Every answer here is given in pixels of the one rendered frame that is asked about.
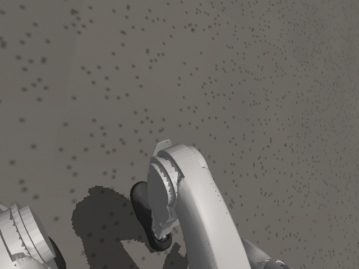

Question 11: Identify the left robot foot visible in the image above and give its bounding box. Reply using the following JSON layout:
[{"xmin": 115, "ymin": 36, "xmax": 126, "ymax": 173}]
[{"xmin": 49, "ymin": 237, "xmax": 66, "ymax": 269}]

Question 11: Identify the right robot foot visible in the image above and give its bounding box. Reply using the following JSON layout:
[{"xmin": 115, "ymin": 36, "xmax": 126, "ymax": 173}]
[{"xmin": 131, "ymin": 181, "xmax": 172, "ymax": 252}]

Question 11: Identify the right robot arm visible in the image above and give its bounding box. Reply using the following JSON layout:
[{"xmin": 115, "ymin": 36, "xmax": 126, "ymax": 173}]
[{"xmin": 263, "ymin": 258, "xmax": 293, "ymax": 269}]

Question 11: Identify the right robot hand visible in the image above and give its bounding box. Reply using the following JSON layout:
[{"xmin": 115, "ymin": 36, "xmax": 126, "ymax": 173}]
[{"xmin": 241, "ymin": 238, "xmax": 271, "ymax": 269}]

